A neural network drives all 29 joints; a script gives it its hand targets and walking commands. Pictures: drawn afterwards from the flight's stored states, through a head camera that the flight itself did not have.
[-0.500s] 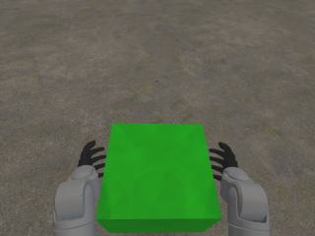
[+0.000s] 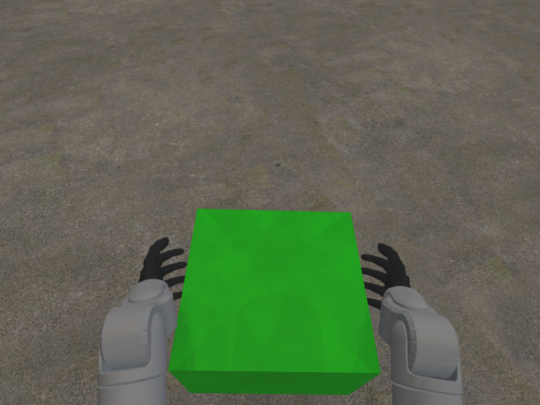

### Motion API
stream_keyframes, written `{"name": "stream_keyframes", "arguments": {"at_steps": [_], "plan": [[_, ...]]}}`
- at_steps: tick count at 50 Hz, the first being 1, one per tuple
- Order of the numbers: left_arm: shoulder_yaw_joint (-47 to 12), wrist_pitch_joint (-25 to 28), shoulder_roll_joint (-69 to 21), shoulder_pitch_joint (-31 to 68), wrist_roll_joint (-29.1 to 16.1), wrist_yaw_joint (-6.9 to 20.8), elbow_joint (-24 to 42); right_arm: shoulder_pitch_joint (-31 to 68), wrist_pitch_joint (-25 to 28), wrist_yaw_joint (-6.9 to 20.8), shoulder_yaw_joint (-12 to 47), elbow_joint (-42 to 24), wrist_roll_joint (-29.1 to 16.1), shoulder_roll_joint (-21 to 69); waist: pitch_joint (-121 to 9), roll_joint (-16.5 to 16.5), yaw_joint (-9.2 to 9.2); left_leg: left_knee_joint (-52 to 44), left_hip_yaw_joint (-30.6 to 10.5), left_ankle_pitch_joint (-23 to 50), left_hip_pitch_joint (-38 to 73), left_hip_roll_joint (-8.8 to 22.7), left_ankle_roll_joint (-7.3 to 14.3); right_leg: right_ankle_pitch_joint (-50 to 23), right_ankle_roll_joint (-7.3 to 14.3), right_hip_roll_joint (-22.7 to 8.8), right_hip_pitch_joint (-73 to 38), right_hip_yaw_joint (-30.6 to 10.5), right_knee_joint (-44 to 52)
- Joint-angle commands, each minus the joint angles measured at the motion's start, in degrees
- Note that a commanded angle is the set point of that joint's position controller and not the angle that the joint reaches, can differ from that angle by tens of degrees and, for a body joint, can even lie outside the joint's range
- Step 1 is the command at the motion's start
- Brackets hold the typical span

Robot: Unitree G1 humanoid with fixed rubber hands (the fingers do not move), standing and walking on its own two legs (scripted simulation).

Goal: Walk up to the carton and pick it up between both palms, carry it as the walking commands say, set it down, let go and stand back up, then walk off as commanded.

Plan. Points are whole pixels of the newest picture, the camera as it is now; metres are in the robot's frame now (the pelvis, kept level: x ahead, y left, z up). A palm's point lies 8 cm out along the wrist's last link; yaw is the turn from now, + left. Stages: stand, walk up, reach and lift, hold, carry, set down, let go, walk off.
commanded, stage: carry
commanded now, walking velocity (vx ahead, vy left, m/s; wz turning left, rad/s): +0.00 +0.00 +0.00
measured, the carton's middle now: (272, 300) +0.31 +0.01 -0.02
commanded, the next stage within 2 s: none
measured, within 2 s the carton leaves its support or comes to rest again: neither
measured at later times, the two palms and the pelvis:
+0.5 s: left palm (164, 206) +0.46 +0.21 +0.02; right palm (343, 196) +0.49 -0.12 +0.04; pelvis +0.20 +0.02 -0.02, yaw +2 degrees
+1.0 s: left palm (170, 140) +0.66 +0.25 +0.02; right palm (316, 129) +0.69 -0.08 +0.04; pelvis +0.40 +0.05 +0.00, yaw +3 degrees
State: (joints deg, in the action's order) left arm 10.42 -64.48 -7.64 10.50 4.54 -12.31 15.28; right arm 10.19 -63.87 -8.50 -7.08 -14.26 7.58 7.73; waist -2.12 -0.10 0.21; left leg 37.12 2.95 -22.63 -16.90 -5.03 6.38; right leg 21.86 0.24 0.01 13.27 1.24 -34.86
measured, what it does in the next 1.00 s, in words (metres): walks ahead: right foot, then left foot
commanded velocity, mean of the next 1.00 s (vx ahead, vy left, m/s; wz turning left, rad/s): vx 0.00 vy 0.00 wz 0.00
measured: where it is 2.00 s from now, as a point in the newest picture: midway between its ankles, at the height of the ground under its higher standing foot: (252, 300)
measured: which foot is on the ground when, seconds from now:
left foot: down 0.00-0.38, up 0.40-0.52, down 0.54-0.86, up 0.88-0.98, down 1.00-1.00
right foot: down 0.00-0.16, up 0.18-0.32, down 0.34-0.56, up 0.58-0.80, down 0.82-1.00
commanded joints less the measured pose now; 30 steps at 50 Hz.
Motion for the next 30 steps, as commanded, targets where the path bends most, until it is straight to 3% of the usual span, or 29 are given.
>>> {"name": "stream_keyframes", "arguments": {"at_steps": [1, 2, 3, 4, 5, 6, 7, 8, 9, 10, 11, 12, 13, 14, 16, 17, 18, 19, 20, 21, 22, 23, 24, 25, 26, 27, 28, 29, 30], "plan": [[-34.01, 2.22, -49.09, 25.08, -16.40, 24.38, -10.04, 30.16, 3.47, 18.16, 32.45, 2.57, -18.91, 48.14, -27.65, 4.06, 0.99, 6.77, -3.71, 51.33, 1.04, 8.43, -4.65, -59.39, 3.75, -5.68, -20.97, -2.44, 0.74], [-36.60, 3.09, -49.24, 23.81, -18.49, 24.29, -6.50, 29.09, 3.71, 18.14, 35.36, -0.89, -21.02, 49.01, -28.84, 9.66, 1.54, 11.74, -0.84, 37.06, -8.57, 5.61, -6.09, -81.11, 5.72, -9.77, -29.74, -5.65, -3.47], [-33.51, 5.49, -48.67, 22.57, -15.24, 24.23, -13.82, 28.31, 6.01, 18.37, 31.36, 5.22, -17.76, 47.73, -27.26, 14.88, 1.25, 10.19, -0.52, 13.33, -18.59, 2.97, -6.89, -89.81, 7.16, -11.67, -35.36, -8.10, -5.87], [-34.88, 6.70, -48.64, 24.51, -15.47, 23.78, -11.10, 28.56, 7.21, 18.34, 32.28, 3.61, -18.13, 47.59, -24.88, 16.72, 1.05, 5.90, 0.77, -4.87, -28.82, 0.52, -7.26, -94.64, 7.83, -12.24, -41.47, -8.70, -7.71], [-36.40, 7.35, -48.16, 25.34, -15.87, 23.49, -7.50, 32.23, 7.98, 18.33, 34.55, -0.79, -19.73, 47.58, -23.41, 15.86, 0.64, -1.97, -0.87, -7.24, -28.62, 1.42, -7.49, -91.94, 6.75, -11.98, -40.20, -7.11, -10.89], [-42.62, 6.39, -51.35, 25.92, -20.80, 23.18, 1.87, 31.61, 6.51, 18.51, 40.13, -8.38, -24.23, 50.31, -24.07, 9.68, -0.42, -12.67, 0.06, 5.92, -14.42, 1.11, -6.85, -81.86, 4.57, -9.43, -29.68, -1.83, -13.25], [-47.58, 4.18, -52.94, 29.43, -24.47, 22.92, 9.02, 32.76, 4.49, 18.36, 43.99, -13.47, -27.62, 51.97, -27.98, 1.15, -1.53, -17.11, -1.76, 37.27, 5.54, 3.89, -5.31, -58.48, 2.57, -6.63, -14.40, 1.60, -16.03], [-43.25, 4.33, -51.34, 26.24, -20.31, 22.70, -1.11, 28.34, 4.62, 18.88, 39.17, -1.57, -23.91, 50.30, -25.51, -10.68, -0.77, -13.03, -11.49, 77.97, 25.66, 12.03, -3.00, -0.01, 0.54, -0.60, 9.67, 3.96, -19.64], [-38.22, 6.30, -47.68, 30.19, -17.20, 22.93, -6.69, 27.70, 7.49, 19.09, 32.98, 6.85, -20.06, 47.73, -23.84, -16.24, 0.54, -5.20, -17.04, 103.60, 33.96, 18.75, 0.41, 12.29, 0.01, 1.11, 17.95, 1.30, -17.39], [-35.35, 8.07, -46.41, 29.02, -13.85, 23.67, -12.29, 26.40, 10.05, 19.02, 29.58, 10.60, -16.44, 46.47, -20.21, -15.58, -0.43, -4.05, -17.97, 109.17, 40.07, 19.18, 2.03, 15.98, 0.29, 2.85, 26.81, 3.62, -17.15], [-40.59, 8.61, -48.64, 30.30, -17.54, 23.83, -2.91, 30.77, 9.93, 19.04, 36.11, -0.43, -21.40, 48.87, -16.65, -11.73, -0.97, -5.05, -17.21, 102.79, 37.69, 18.17, 1.87, 14.24, 1.04, 2.68, 28.66, 4.44, -15.80], [-39.00, 8.46, -48.77, 27.01, -16.83, 23.83, -7.45, 30.72, 9.44, 18.79, 35.10, 0.89, -20.45, 48.14, -16.57, -8.24, -0.99, -5.81, -16.57, 96.03, 34.16, 17.43, 0.09, 9.21, 1.29, 2.32, 26.20, 4.16, -14.78], [-36.72, 9.06, -47.50, 25.49, -15.12, 23.52, -10.10, 31.72, 9.69, 18.70, 33.19, 3.13, -19.11, 47.35, -17.20, -7.56, -1.00, -5.07, -14.36, 90.90, 32.30, 16.91, -0.28, 4.89, 1.61, 2.16, 24.06, 4.11, -10.59], [-39.03, 8.71, -47.97, 25.67, -17.45, 23.37, -4.45, 29.22, 9.53, 18.61, 35.81, -1.67, -20.88, 47.37, -19.32, -10.62, -1.47, -2.91, -12.47, 90.35, 31.72, 15.80, 0.55, 2.99, 1.93, 2.54, 21.22, 4.32, -6.17], [-39.55, 8.60, -48.67, 26.69, -17.94, 23.44, -3.63, 30.26, 9.54, 18.47, 36.85, -3.13, -21.19, 47.60, -19.80, -10.79, -1.05, -0.57, -9.25, 94.10, 26.68, 14.99, -0.23, -3.54, 2.26, 3.96, 12.21, 6.11, 0.99], [-40.35, 8.22, -48.60, 25.96, -18.89, 23.77, -2.00, 30.53, 9.00, 18.47, 38.05, -4.05, -22.55, 48.16, -21.63, -8.28, -0.21, 1.73, -6.89, 88.91, 21.81, 14.81, -1.45, -10.87, 2.80, 3.59, 4.18, 5.98, 3.69], [-41.38, 8.20, -49.96, 25.62, -20.23, 24.09, -1.19, 31.13, 8.83, 18.40, 38.72, -5.92, -22.76, 48.30, -24.50, -3.59, 1.50, 9.75, -4.69, 80.14, 13.19, 12.69, -2.87, -25.21, 4.00, 2.24, -7.82, 4.46, 6.72], [-37.79, 8.52, -47.77, 21.49, -17.18, 24.19, -6.79, 30.35, 9.18, 18.37, 36.74, -2.22, -20.85, 46.67, -29.11, 6.00, 3.58, 24.03, -1.68, 56.59, -2.50, 7.32, -6.72, -63.52, 9.69, -5.25, -25.76, -4.12, 1.05], [-36.35, 9.53, -46.70, 21.13, -16.44, 24.05, -10.01, 31.16, 10.51, 18.21, 36.21, -1.17, -20.20, 45.15, -28.80, 18.58, 4.65, 38.62, 2.53, 7.29, -25.60, 0.04, -8.76, -104.93, 14.59, -12.86, -43.25, -12.95, -3.75], [-35.37, 11.59, -46.81, 21.67, -14.78, 23.77, -12.42, 29.65, 12.34, 18.16, 34.47, 2.24, -18.62, 46.22, -25.97, 20.58, 3.94, 38.04, 0.91, -22.78, -37.05, -0.35, -8.49, -112.59, 15.61, -17.42, -49.05, -18.31, -3.84], [-36.43, 11.95, -47.80, 23.76, -15.33, 23.75, -9.46, 31.65, 13.12, 18.00, 33.90, 0.02, -18.26, 45.43, -22.18, 14.05, 4.40, 34.51, -3.39, -25.78, -42.30, 2.75, -7.04, -101.41, 12.65, -18.27, -47.82, -19.76, -3.27], [-38.88, 12.61, -47.05, 22.90, -16.26, 23.70, -5.28, 25.82, 13.71, 18.22, 34.41, 1.99, -18.80, 46.10, -21.25, 6.30, 4.26, 27.04, -4.88, -25.50, -43.31, 4.15, -5.27, -91.67, 11.08, -17.36, -46.94, -19.53, -4.06], [-37.93, 13.36, -46.30, 21.54, -14.25, 23.85, -9.01, 23.99, 14.39, 18.47, 32.46, 6.47, -16.36, 46.11, -19.83, 4.47, 3.11, 13.05, -3.85, -18.61, -37.18, 4.71, -4.37, -83.53, 9.06, -14.70, -40.44, -15.68, -5.67], [-40.20, 13.05, -45.65, 24.40, -16.09, 23.56, -3.10, 22.86, 13.81, 18.22, 32.85, 3.65, -16.96, 45.53, -21.61, 2.46, 1.17, -4.09, -1.67, -4.27, -18.68, 3.88, -4.11, -75.00, 6.66, -10.43, -27.27, -7.30, -7.86], [-43.14, 12.95, -46.65, 25.87, -18.24, 23.46, 1.46, 20.18, 13.59, 18.18, 35.05, 0.85, -17.96, 47.26, -24.00, 4.12, -0.44, -12.51, 2.10, 19.40, -0.35, 0.81, -3.76, -64.21, 5.16, -8.83, -16.71, -0.45, -12.15], [-43.24, 12.95, -46.06, 28.33, -18.76, 23.46, 1.31, 20.84, 13.19, 18.48, 34.90, 3.39, -17.81, 48.41, -27.51, 4.82, -1.67, -12.33, 0.60, 36.64, 16.38, 3.10, -1.58, -44.83, 2.99, -6.43, -4.29, 2.23, -16.88], [-41.14, 13.98, -46.15, 27.22, -17.26, 23.52, -4.06, 21.63, 15.03, 18.95, 32.36, 6.04, -16.07, 46.69, -29.15, -10.03, 0.47, -7.25, -16.71, 87.26, 28.15, 18.23, 3.06, 1.92, -1.21, 0.43, 8.52, 3.18, -23.05], [-35.84, 16.90, -43.47, 28.13, -12.16, 23.73, -13.60, 21.25, 18.36, 19.18, 26.46, 15.51, -12.31, 44.14, -29.70, -13.40, 0.98, -2.23, -20.20, 100.57, 30.29, 23.08, 6.96, 12.07, -1.16, 0.63, 9.02, -2.50, -26.10], [-36.93, 18.86, -44.34, 25.04, -11.49, 24.06, -14.53, 21.35, 20.85, 19.37, 28.34, 11.73, -12.41, 43.59, -25.36, -11.96, 0.63, -3.08, -20.60, 100.63, 29.91, 22.46, 6.84, 12.96, -0.89, 0.73, 12.70, -2.54, -27.19]]}}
